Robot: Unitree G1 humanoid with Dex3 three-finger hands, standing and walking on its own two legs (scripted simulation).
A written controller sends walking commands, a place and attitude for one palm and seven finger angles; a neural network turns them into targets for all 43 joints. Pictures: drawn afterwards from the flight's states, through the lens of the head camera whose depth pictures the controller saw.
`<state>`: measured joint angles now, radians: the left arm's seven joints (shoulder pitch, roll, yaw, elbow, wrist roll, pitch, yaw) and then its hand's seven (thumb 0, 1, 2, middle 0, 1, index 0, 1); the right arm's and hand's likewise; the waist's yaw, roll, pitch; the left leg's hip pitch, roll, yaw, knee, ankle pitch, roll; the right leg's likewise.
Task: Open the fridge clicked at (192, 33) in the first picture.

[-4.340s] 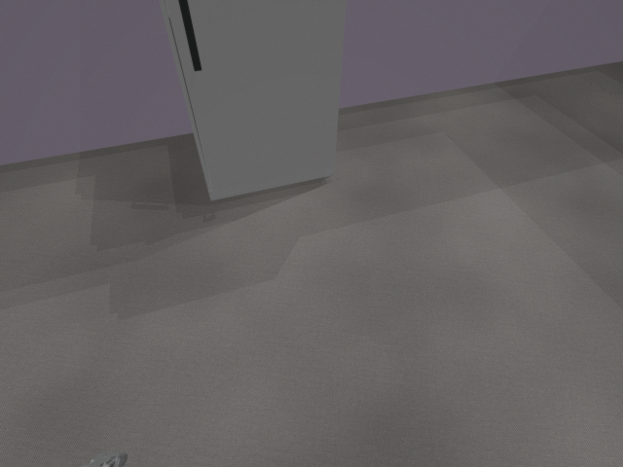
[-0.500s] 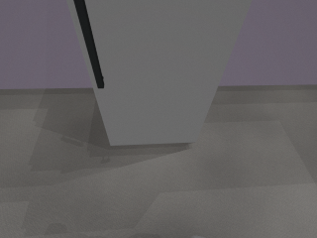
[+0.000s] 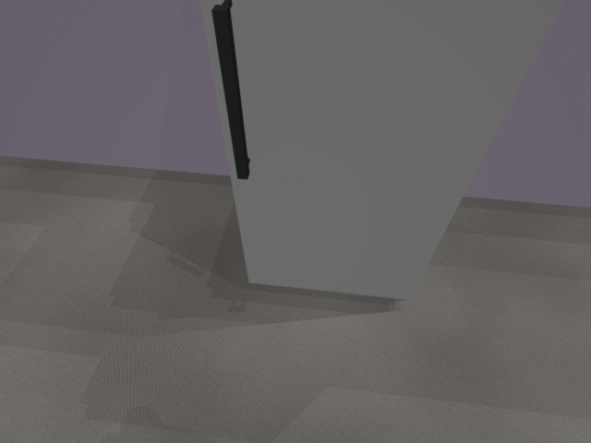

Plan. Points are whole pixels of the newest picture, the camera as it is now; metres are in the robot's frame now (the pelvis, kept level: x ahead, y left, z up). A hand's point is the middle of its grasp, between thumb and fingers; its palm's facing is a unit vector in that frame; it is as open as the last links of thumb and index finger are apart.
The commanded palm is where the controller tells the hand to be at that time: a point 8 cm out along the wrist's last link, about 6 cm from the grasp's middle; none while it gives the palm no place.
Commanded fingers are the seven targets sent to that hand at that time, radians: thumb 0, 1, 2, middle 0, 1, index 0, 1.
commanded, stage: take the last steps up to it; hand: left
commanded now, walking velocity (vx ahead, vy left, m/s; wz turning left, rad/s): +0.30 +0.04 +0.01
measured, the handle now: (236, 102) +0.71 +0.20 +0.08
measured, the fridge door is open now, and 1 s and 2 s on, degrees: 0 0 0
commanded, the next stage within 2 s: come to a stop and stand still in 0.56 s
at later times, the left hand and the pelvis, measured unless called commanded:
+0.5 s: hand (205, 368) +0.26 +0.19 -0.17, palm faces +0.00 -0.97 -0.22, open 7.4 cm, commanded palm none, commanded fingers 0.00 0.90 0.90 -0.20 -0.30 -0.20 -0.30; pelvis +0.15 +0.01 -0.03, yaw -1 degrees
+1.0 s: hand (192, 381) +0.24 +0.21 -0.19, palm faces +0.04 -0.98 -0.17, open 7.3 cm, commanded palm none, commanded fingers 0.00 0.90 0.90 -0.20 -0.30 -0.20 -0.30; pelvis +0.23 +0.04 -0.01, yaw -3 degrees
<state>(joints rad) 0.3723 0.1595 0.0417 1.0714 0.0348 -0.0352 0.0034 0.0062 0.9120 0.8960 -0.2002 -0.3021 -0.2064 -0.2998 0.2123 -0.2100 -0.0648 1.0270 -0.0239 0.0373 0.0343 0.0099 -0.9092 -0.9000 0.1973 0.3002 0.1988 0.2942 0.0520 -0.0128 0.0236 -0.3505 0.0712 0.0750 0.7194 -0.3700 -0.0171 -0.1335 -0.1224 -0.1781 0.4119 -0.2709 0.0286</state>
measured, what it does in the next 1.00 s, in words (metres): walks ahead: left foot, then right foot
